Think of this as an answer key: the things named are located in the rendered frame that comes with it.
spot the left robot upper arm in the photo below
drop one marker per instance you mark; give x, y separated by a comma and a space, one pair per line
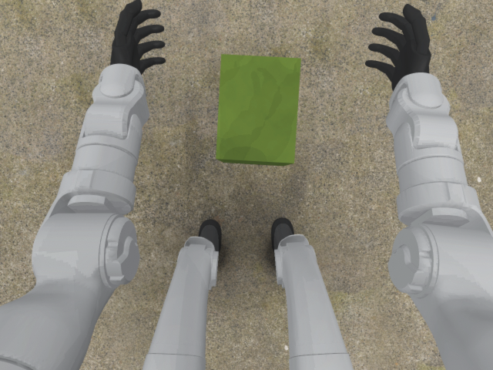
79, 260

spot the right robot upper arm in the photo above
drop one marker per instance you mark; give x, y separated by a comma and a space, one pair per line
448, 273

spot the carton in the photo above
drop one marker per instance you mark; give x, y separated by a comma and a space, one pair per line
257, 115

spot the robot left hand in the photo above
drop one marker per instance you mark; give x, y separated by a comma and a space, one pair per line
125, 46

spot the robot left foot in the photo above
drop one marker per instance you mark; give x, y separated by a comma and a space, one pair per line
210, 229

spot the left robot forearm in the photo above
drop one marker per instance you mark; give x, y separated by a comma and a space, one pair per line
107, 153

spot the right robot forearm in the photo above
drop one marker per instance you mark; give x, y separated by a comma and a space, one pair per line
429, 162

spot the robot right hand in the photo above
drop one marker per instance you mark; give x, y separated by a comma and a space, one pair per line
413, 55

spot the right robot thigh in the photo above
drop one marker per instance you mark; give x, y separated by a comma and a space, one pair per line
315, 341

